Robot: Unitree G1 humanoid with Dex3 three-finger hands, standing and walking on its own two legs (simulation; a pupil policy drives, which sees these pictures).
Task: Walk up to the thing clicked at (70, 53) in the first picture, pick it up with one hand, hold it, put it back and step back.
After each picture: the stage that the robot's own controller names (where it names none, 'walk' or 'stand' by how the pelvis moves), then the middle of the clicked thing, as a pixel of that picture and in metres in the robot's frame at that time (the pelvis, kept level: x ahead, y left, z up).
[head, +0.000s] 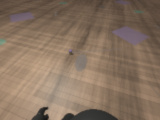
stand; (70, 52) +1.32 +0.41 -0.72
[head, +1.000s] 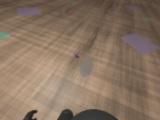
walk; (76, 55) +1.22 +0.21 -0.71
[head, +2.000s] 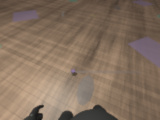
walk; (73, 72) +0.75 +0.22 -0.71
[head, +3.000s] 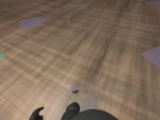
walk; (73, 90) +0.46 +0.22 -0.70
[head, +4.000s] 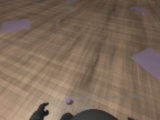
stand; (68, 101) +0.33 +0.21 -0.72
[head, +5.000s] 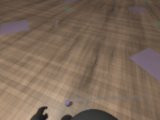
stand; (67, 103) +0.31 +0.22 -0.72
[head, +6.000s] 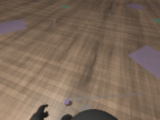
stand; (67, 102) +0.30 +0.23 -0.72
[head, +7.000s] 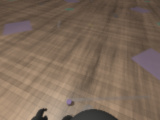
stand; (69, 102) +0.32 +0.20 -0.73
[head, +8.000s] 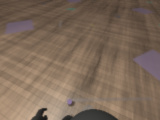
stand; (69, 102) +0.32 +0.19 -0.73
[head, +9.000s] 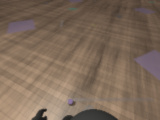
go down; (70, 102) +0.32 +0.19 -0.73
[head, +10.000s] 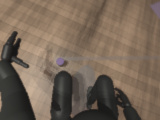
go down; (60, 62) +0.41 +0.21 -0.35
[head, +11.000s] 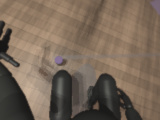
approach; (59, 61) +0.41 +0.22 -0.31
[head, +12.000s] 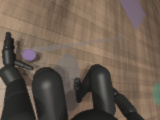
close in; (29, 56) +0.39 +0.27 -0.22
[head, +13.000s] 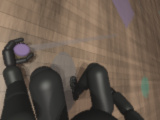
close; (22, 53) +0.40 +0.28 -0.22
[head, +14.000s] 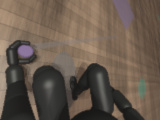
lift; (25, 54) +0.39 +0.27 -0.23
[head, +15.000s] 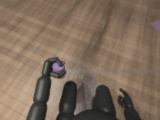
lift; (59, 70) +0.33 +0.20 -0.01
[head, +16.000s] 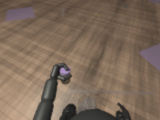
hold; (65, 75) +0.31 +0.17 +0.00
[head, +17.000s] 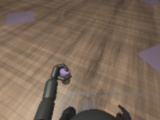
hold; (65, 76) +0.32 +0.17 +0.00
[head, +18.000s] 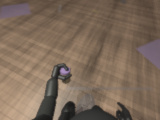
crouch; (65, 75) +0.33 +0.16 -0.03
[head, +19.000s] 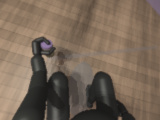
lower; (48, 49) +0.47 +0.23 -0.10
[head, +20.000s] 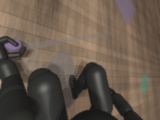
lower; (14, 49) +0.42 +0.30 -0.23
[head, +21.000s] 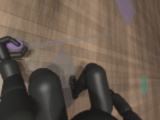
lower; (16, 49) +0.42 +0.30 -0.23
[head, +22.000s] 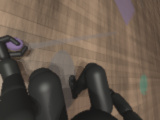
lower; (16, 48) +0.42 +0.30 -0.23
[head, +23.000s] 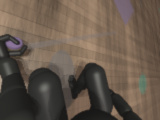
lower; (15, 48) +0.43 +0.30 -0.23
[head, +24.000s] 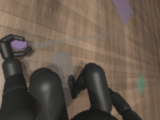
open; (19, 48) +0.43 +0.28 -0.23
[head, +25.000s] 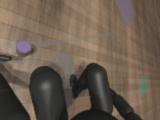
stand; (23, 49) +0.42 +0.27 -0.23
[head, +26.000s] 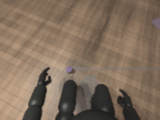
walk; (69, 70) +0.43 +0.19 -0.48
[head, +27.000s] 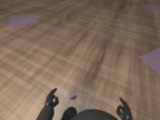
stand; (71, 96) +0.37 +0.16 -0.66
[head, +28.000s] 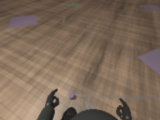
stand; (71, 96) +0.38 +0.17 -0.67
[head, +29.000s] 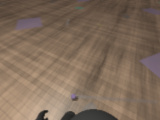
stand; (73, 97) +0.38 +0.16 -0.72
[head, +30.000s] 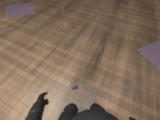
walk; (73, 86) +0.44 +0.14 -0.70
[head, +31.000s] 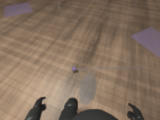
walk; (74, 70) +0.68 +0.22 -0.69
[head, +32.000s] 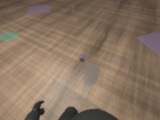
stand; (81, 58) +1.02 +0.17 -0.69
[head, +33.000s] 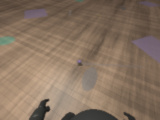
stand; (79, 63) +0.98 +0.17 -0.72
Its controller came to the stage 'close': yes
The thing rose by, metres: 0.71
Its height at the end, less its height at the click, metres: +0.00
